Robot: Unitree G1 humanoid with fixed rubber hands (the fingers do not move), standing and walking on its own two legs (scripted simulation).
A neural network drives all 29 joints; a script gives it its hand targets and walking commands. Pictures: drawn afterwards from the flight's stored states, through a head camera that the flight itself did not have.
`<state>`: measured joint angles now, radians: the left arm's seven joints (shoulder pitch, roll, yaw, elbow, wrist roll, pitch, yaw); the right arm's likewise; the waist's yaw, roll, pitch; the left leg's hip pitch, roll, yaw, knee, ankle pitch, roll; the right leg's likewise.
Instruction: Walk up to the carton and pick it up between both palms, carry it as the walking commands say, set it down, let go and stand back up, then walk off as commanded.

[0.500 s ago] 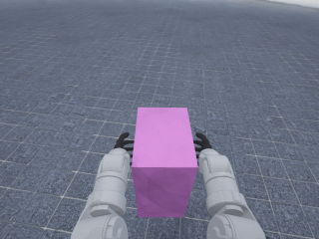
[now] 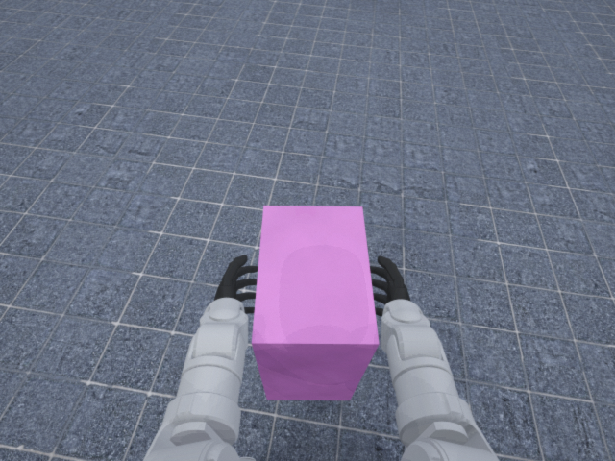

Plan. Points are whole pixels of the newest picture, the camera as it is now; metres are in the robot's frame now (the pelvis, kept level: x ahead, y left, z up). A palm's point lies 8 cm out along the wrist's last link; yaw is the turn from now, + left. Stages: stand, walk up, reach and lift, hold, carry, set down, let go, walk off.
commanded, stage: set down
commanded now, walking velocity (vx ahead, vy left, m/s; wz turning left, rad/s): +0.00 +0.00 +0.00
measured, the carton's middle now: (310, 311) +0.35 -0.01 -0.09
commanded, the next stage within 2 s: none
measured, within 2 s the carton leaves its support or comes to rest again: neither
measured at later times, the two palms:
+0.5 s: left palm (238, 330) +0.33 +0.11 -0.11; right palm (382, 327) +0.33 -0.13 -0.11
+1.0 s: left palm (247, 328) +0.37 +0.10 -0.20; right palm (372, 329) +0.36 -0.13 -0.19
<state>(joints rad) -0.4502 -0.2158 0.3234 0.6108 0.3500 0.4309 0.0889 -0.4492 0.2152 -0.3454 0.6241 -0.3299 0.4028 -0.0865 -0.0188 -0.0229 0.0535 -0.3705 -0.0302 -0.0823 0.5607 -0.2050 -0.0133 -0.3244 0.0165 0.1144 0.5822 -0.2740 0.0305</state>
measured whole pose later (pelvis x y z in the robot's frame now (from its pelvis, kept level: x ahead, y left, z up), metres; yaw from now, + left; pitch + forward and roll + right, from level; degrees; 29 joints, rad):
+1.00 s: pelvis -0.04 +0.00 -0.12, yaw +0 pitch +29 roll -2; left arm -0.70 -0.16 0.37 0.68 0.26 0.15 0.13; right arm -0.71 0.16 -0.40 0.69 -0.21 0.13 -0.12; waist -0.04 0.02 -0.05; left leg -1.37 -0.06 -0.11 1.25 -0.39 -0.04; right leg -1.30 0.06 0.08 1.27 -0.47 0.05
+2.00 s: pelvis -0.07 +0.00 -0.26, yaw -1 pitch +39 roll -2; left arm -1.11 -0.06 0.43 0.75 0.27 0.26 0.14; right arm -1.08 0.07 -0.48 0.71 -0.21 0.24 -0.13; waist -0.03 0.02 0.04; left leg -1.93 -0.09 -0.11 1.73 -0.47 -0.07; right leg -1.86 0.09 0.07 1.77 -0.58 0.08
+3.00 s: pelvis -0.07 +0.00 -0.36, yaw -1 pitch +40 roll -2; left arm -1.43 0.10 0.32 0.85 0.14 0.27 0.17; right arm -1.37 -0.08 -0.38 0.79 -0.08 0.24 -0.18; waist -0.03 0.00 0.31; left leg -2.24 -0.11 -0.10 2.07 -0.53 -0.09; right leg -2.16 0.13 0.08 2.12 -0.66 0.11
